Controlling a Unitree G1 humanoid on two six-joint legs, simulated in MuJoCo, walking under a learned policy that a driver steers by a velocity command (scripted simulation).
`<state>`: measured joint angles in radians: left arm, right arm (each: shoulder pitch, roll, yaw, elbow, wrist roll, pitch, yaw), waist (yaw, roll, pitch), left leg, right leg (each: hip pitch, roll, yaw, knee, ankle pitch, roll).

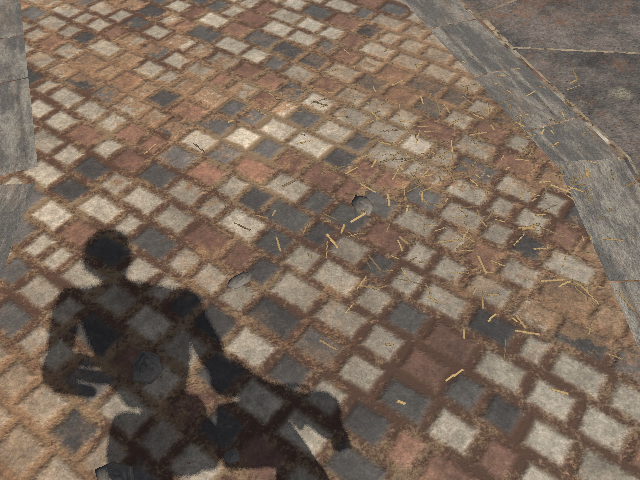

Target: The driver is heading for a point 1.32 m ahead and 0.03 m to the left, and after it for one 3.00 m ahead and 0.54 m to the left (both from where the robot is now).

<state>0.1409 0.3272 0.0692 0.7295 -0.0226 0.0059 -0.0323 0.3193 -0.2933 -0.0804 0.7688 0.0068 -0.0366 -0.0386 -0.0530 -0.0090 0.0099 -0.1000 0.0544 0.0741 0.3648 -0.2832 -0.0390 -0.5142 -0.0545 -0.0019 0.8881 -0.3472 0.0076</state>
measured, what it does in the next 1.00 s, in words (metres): walks ahead: right foot, then left foot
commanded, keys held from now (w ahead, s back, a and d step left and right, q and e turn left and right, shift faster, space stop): w+e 0.22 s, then w+q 0.78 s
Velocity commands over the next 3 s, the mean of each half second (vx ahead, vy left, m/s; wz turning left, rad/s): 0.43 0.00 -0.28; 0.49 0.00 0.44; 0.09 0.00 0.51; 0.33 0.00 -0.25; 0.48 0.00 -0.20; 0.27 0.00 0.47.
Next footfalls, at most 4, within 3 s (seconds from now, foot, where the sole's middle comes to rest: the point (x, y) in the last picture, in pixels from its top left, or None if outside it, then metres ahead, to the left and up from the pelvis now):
0.10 right None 0.10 -0.14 -0.78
0.62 left None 0.48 0.00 -0.78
1.06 right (413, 360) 0.76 -0.21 -0.78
1.52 left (318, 419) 0.63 0.01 -0.78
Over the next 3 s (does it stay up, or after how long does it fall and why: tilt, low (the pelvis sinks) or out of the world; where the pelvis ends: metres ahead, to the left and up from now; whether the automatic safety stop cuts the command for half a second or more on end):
stays up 1.30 -0.05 -0.01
